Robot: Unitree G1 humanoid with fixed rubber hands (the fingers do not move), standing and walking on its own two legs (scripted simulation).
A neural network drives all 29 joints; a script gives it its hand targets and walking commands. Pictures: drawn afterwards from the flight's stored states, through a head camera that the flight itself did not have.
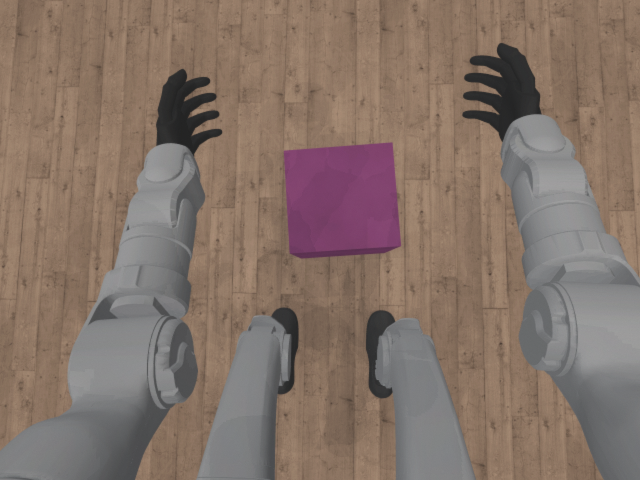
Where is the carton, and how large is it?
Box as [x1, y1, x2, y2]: [284, 142, 400, 258]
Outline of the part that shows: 392,142 284,151 290,253 301,258 385,252 400,245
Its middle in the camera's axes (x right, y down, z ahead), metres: +0.05 -0.07 +0.86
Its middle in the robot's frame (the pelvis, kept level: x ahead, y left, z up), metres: +0.47 -0.01 -0.51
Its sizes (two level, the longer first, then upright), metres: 0.210 0.200 0.250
